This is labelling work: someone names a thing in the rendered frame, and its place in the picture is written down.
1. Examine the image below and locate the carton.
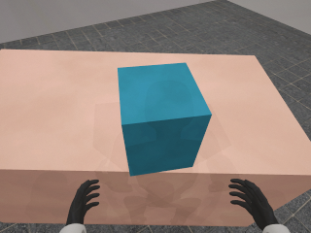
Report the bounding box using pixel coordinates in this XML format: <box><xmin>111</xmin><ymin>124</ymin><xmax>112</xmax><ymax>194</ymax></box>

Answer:
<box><xmin>118</xmin><ymin>62</ymin><xmax>212</xmax><ymax>177</ymax></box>

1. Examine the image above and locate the robot right hand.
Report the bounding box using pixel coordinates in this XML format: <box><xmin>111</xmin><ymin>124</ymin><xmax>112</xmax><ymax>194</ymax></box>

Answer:
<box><xmin>228</xmin><ymin>179</ymin><xmax>279</xmax><ymax>231</ymax></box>

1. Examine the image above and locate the robot left hand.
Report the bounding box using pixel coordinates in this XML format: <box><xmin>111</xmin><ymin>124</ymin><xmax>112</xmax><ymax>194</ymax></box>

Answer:
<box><xmin>65</xmin><ymin>180</ymin><xmax>100</xmax><ymax>226</ymax></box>

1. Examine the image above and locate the pedestal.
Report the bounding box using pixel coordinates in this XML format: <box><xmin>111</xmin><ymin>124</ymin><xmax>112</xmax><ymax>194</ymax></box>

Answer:
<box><xmin>0</xmin><ymin>49</ymin><xmax>311</xmax><ymax>227</ymax></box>

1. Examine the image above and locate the left robot forearm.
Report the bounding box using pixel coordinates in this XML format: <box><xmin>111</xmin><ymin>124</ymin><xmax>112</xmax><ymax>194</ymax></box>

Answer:
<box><xmin>59</xmin><ymin>223</ymin><xmax>86</xmax><ymax>233</ymax></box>

